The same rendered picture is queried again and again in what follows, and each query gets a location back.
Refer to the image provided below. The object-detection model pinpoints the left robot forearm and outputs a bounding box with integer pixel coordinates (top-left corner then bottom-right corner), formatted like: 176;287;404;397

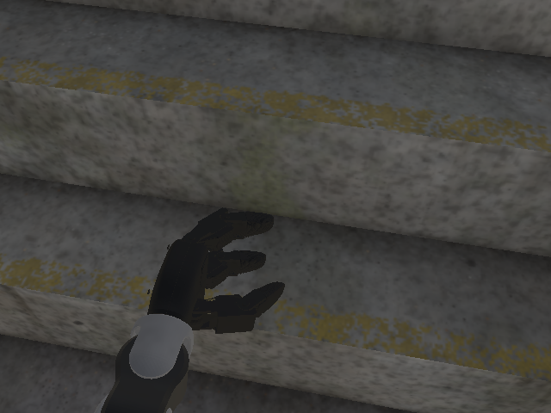
94;314;194;413

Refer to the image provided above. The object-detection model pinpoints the robot left hand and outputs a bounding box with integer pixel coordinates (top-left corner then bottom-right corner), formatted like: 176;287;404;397
147;207;285;334

